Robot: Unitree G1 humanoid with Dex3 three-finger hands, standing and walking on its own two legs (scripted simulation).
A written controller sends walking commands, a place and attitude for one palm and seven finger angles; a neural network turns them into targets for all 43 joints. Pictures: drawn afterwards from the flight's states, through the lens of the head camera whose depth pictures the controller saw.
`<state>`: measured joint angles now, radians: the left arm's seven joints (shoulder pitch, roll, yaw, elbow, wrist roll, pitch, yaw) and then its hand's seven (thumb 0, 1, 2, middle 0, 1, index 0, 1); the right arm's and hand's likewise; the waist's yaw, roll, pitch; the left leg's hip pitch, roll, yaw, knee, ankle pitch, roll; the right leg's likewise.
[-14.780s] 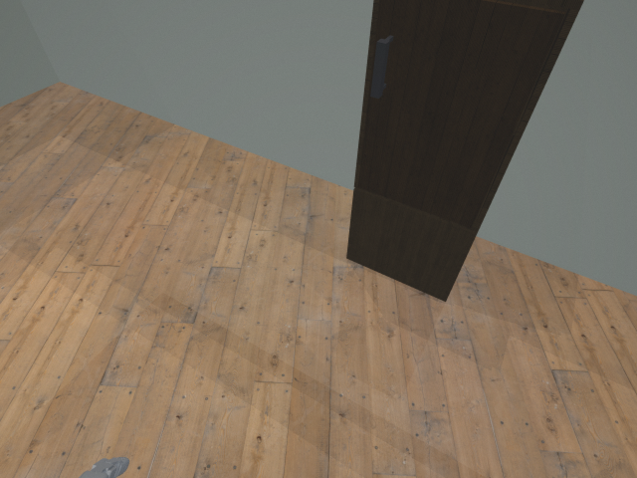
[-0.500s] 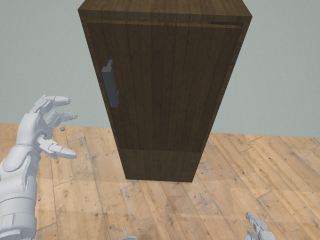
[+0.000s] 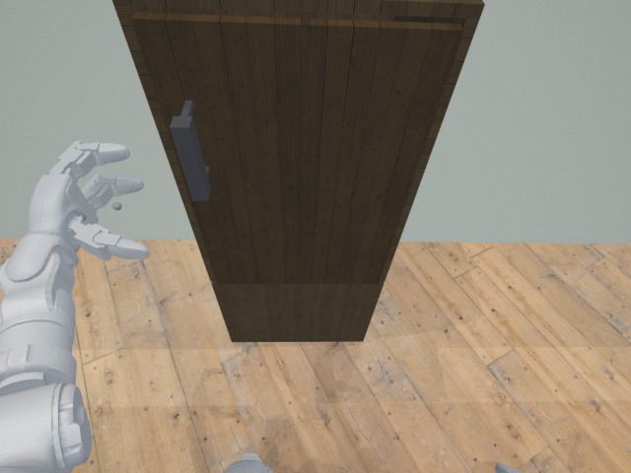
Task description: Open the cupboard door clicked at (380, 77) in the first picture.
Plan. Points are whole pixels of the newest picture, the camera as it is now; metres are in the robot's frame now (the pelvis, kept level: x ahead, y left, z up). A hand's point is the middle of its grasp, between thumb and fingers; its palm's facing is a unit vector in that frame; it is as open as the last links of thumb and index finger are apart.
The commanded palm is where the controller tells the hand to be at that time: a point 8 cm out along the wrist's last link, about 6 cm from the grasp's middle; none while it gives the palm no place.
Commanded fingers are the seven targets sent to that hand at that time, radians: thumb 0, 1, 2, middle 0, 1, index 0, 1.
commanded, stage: move the hooked fingers beside the handle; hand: left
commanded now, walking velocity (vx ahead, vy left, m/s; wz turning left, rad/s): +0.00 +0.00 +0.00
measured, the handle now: (195, 152) +0.53 +0.18 +0.10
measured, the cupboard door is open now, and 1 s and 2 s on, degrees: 0 0 0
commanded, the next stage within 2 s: slide the fingers in behind the handle in 1.36 s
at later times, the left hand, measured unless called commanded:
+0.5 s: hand (132, 179) +0.45 +0.24 +0.11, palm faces +0.02 -1.00 +0.00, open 14.0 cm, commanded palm +0.44 +0.29 +0.10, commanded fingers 0.00 -0.50 0.30 -0.30 -1.20 -0.30 -1.20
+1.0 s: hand (142, 174) +0.48 +0.24 +0.10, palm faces +0.03 -1.00 +0.00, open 14.0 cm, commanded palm +0.46 +0.29 +0.10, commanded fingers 0.00 -0.50 0.30 -0.30 -1.20 -0.30 -1.20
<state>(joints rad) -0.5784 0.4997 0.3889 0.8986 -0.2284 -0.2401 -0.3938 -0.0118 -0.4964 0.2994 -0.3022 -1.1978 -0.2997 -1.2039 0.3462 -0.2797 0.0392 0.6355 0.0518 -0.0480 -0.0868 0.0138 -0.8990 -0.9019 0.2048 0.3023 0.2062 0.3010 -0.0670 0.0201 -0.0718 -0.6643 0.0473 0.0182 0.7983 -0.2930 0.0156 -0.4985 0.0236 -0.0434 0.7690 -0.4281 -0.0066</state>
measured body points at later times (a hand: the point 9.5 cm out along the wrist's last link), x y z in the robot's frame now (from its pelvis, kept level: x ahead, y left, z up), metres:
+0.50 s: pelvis +0.00 +0.00 -0.01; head +0.06 +0.02 +0.44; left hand +0.45 +0.30 +0.12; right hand +0.04 -0.27 -0.12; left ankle +0.06 +0.11 -0.70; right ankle -0.03 -0.12 -0.70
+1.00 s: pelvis +0.01 +0.01 -0.01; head +0.08 +0.02 +0.43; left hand +0.47 +0.29 +0.10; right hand +0.01 -0.27 -0.12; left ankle +0.06 +0.11 -0.70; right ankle -0.03 -0.12 -0.70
